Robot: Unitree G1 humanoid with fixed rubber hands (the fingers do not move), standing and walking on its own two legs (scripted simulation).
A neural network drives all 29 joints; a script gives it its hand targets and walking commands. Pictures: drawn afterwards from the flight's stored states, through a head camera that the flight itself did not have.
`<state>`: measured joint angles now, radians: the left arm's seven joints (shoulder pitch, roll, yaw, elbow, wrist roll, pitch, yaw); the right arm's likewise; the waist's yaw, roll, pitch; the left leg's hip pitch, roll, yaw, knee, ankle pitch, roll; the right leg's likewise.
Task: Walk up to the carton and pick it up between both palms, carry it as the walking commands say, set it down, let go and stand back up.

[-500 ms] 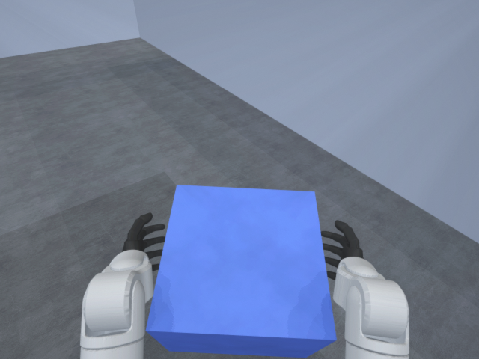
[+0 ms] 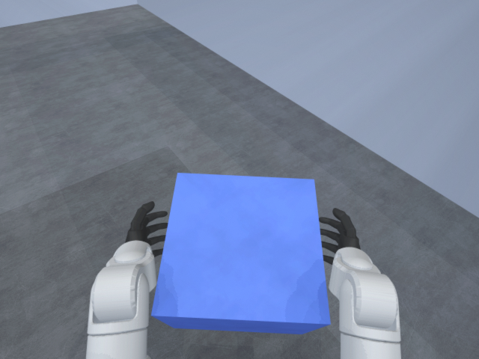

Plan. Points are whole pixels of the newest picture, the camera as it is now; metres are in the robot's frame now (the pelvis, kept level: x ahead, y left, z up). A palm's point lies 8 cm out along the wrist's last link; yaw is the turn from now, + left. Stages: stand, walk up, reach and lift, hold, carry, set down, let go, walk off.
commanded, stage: carry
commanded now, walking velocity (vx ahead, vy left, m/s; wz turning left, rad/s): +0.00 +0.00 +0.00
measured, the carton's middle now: (241, 256) +0.31 +0.00 -0.01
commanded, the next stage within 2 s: none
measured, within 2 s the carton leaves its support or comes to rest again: neither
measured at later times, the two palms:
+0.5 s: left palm (135, 255) +0.26 +0.16 +0.08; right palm (346, 263) +0.25 -0.16 +0.08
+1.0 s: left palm (139, 252) +0.27 +0.16 +0.07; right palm (344, 259) +0.27 -0.16 +0.07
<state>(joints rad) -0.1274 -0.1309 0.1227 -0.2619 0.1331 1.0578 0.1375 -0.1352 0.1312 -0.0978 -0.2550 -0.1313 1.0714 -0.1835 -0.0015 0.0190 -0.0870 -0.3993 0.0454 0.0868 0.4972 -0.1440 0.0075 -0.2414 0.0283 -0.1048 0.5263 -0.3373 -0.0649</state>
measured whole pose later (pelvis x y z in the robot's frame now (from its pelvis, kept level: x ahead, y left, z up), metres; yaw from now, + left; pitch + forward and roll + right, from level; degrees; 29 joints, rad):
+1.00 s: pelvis +0.00 +0.00 +0.00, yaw +0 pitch +2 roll +0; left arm -0.13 -0.13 0.13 -0.18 0.14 0.98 0.13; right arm -0.14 0.13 -0.11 -0.18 -0.14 0.99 -0.16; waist -0.01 0.02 -0.07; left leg -0.38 0.04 0.08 0.48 -0.13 0.01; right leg -0.23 0.03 -0.11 0.51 -0.33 -0.06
